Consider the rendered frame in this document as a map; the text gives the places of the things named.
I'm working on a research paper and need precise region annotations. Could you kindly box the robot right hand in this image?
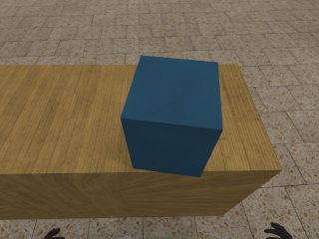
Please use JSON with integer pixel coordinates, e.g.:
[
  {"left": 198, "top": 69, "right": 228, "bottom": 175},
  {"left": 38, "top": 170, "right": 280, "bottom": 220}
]
[{"left": 264, "top": 222, "right": 293, "bottom": 239}]

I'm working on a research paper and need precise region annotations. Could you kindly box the pedestal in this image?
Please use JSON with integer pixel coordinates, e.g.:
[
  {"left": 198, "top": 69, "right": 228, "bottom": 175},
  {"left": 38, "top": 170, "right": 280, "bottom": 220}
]
[{"left": 0, "top": 64, "right": 283, "bottom": 220}]

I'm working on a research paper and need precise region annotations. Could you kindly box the carton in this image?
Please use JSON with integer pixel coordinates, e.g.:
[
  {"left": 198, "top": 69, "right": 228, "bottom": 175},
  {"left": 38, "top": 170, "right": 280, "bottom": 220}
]
[{"left": 121, "top": 55, "right": 223, "bottom": 177}]

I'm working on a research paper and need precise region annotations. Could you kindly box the robot left hand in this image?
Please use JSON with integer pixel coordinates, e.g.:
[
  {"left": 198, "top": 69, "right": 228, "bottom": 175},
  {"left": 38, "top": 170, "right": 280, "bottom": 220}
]
[{"left": 43, "top": 228, "right": 65, "bottom": 239}]

